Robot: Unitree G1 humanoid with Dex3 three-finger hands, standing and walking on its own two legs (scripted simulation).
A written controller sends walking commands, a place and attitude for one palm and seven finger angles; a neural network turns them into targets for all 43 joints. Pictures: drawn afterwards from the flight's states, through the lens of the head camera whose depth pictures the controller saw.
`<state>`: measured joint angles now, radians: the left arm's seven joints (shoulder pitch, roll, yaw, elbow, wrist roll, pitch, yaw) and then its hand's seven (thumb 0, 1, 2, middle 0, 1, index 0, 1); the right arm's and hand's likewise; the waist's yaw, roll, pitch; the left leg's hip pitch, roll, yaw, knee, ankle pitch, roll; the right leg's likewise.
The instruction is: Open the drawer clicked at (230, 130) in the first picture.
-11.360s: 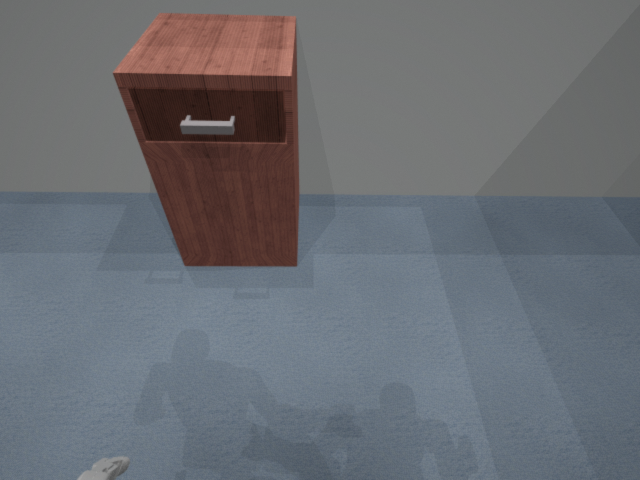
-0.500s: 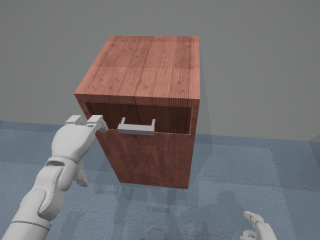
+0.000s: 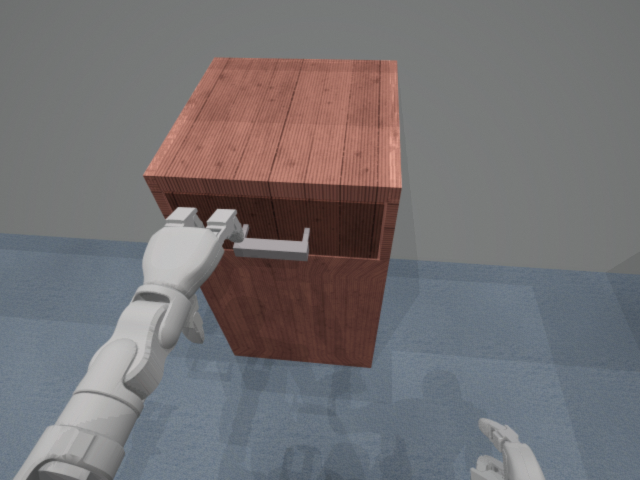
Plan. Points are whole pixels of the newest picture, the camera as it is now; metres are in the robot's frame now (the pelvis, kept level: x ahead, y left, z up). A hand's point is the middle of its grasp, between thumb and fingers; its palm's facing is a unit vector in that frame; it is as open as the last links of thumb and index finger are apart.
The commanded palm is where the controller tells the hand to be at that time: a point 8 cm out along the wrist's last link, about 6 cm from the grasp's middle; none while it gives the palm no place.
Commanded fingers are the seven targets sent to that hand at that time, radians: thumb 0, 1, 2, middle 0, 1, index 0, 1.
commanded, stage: move the hooked fingers above the handle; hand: left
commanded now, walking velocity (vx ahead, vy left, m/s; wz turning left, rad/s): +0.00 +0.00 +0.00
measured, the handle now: (273, 240) +0.53 +0.16 -0.09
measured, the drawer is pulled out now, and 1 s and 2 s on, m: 0.00 0.00 0.00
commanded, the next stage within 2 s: none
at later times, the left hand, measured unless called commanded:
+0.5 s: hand (224, 254) +0.40 +0.19 +0.03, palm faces +0.06 -0.05 -1.00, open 13.8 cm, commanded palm +0.38 +0.20 +0.07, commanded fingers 0.00 -0.50 0.30 -0.30 -1.20 -0.30 -1.20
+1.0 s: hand (240, 252) +0.44 +0.19 -0.02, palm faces -0.05 +0.00 -1.00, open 13.8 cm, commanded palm +0.43 +0.17 +0.03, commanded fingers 0.00 -0.50 0.30 -0.30 -1.20 -0.30 -1.20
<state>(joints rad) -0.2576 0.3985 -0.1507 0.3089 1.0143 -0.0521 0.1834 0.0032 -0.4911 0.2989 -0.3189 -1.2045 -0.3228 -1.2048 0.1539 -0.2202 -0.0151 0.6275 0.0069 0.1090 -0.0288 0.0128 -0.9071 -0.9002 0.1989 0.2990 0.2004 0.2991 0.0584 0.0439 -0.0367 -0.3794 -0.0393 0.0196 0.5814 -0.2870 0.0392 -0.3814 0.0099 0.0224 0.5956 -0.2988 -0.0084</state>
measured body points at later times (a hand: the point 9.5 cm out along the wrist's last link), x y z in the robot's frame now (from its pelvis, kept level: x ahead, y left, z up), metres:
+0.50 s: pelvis +0.02 -0.01 -0.01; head +0.06 -0.03 +0.44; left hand +0.39 +0.19 +0.08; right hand +0.13 -0.27 -0.14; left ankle +0.00 +0.09 -0.73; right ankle +0.00 -0.12 -0.73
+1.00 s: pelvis +0.01 -0.01 -0.02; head +0.08 -0.03 +0.42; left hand +0.44 +0.19 +0.03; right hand +0.07 -0.28 -0.16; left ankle +0.00 +0.09 -0.73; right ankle +0.00 -0.12 -0.73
